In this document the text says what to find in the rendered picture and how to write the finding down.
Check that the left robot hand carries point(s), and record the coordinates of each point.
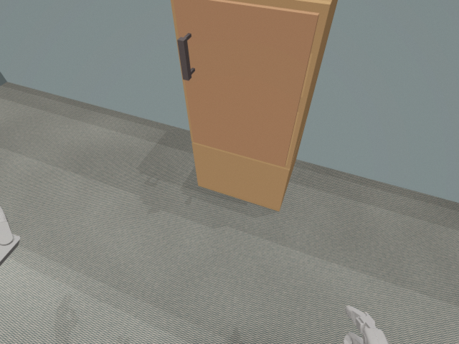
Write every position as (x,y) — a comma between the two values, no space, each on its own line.
(8,241)

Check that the handle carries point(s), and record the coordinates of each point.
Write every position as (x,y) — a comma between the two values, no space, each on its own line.
(187,71)

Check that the cupboard door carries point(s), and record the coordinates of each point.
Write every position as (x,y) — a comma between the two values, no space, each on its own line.
(250,63)

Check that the right robot hand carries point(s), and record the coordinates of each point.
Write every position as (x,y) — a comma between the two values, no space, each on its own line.
(366,326)

